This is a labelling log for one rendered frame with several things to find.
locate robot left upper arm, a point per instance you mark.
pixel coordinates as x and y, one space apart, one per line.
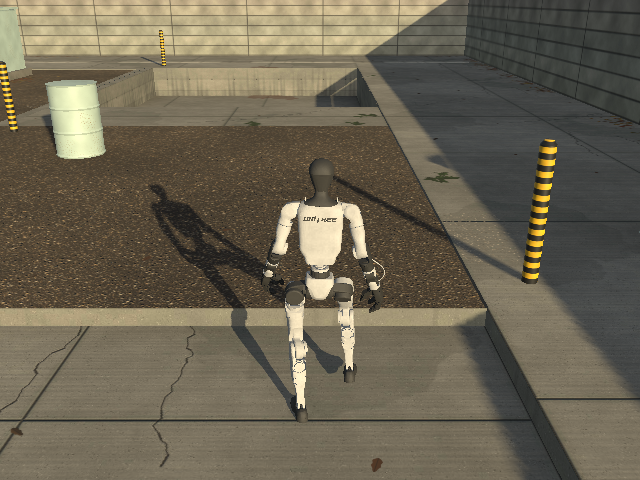
288 212

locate robot left foot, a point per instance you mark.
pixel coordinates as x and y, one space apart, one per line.
301 414

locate robot right upper arm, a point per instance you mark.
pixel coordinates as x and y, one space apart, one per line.
353 213

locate robot left shin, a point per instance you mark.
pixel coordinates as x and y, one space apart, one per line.
298 374

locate left robot hand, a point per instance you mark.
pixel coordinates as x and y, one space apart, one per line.
275 279

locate left robot forearm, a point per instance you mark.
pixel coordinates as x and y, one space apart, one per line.
271 262

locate right robot hand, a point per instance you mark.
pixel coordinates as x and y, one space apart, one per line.
378 297

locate right robot forearm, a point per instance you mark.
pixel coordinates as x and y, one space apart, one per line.
369 271

